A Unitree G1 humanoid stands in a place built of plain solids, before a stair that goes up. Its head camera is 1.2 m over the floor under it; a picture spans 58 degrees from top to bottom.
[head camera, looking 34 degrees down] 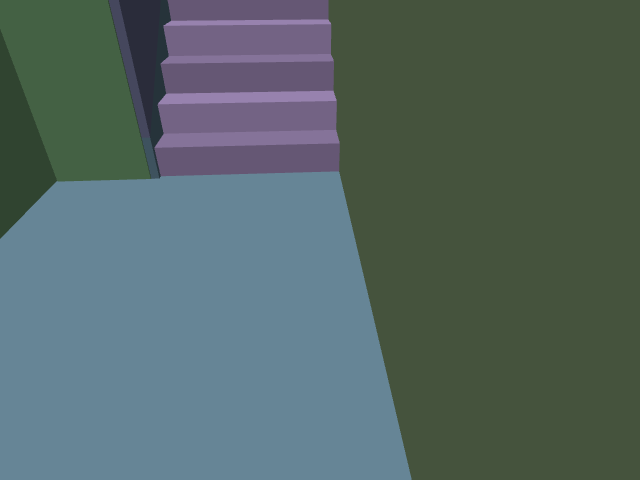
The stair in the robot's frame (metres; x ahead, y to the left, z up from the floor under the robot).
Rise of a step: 0.19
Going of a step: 0.24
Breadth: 1.14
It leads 4 degrees to the left of straight ahead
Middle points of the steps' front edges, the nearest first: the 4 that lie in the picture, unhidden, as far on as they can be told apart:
2.54 0.44 0.19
2.78 0.46 0.38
3.02 0.47 0.58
3.26 0.49 0.77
